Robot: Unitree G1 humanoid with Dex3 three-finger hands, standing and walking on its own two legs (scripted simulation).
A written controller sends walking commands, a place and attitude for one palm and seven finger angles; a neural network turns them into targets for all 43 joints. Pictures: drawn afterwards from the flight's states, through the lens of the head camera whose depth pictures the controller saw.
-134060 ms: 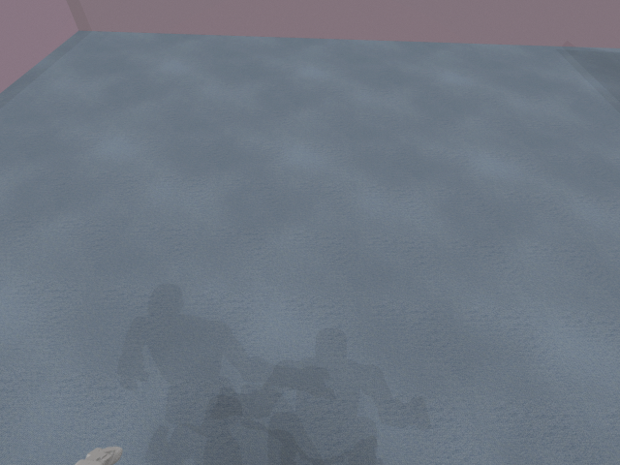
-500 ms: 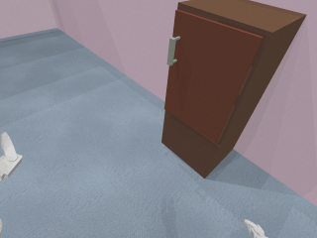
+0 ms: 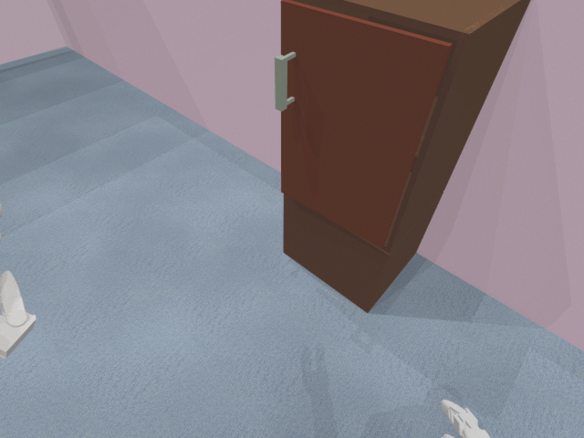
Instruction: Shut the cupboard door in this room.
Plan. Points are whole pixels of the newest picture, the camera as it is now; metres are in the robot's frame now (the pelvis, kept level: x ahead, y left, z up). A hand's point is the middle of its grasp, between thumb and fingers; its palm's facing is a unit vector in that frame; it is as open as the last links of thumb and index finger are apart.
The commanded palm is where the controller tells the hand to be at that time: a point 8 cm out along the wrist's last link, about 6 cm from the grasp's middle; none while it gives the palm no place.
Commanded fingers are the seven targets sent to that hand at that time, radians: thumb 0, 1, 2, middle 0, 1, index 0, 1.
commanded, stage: stop stepping back and stand still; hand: left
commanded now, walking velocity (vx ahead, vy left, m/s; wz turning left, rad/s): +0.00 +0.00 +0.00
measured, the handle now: (286, 81) +0.91 +0.04 +0.06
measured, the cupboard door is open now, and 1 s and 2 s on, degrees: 3 3 3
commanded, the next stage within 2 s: let the arm hang, fingers relaxed in 0.16 s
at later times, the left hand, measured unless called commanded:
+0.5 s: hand out of the picture +0.10 +0.22 -0.13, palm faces -0.03 -0.97 -0.26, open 7.4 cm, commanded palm none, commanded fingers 0.00 0.90 0.90 -0.20 -0.30 -0.20 -0.30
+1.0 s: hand out of the picture -0.07 +0.21 -0.17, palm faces +0.02 -0.98 -0.19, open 7.3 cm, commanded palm none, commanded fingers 0.00 0.90 0.90 -0.20 -0.30 -0.20 -0.30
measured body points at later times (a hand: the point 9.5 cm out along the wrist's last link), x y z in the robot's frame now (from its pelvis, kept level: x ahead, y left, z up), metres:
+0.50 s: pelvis -0.02 +0.03 +0.00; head -0.01 +0.02 +0.45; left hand +0.10 +0.27 -0.11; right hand +0.12 -0.23 -0.12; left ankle -0.01 +0.12 -0.73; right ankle -0.02 -0.08 -0.73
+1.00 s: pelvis -0.02 +0.04 +0.01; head -0.02 +0.04 +0.46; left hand -0.06 +0.26 -0.15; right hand -0.07 -0.16 -0.16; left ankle -0.01 +0.12 -0.73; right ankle -0.02 -0.08 -0.73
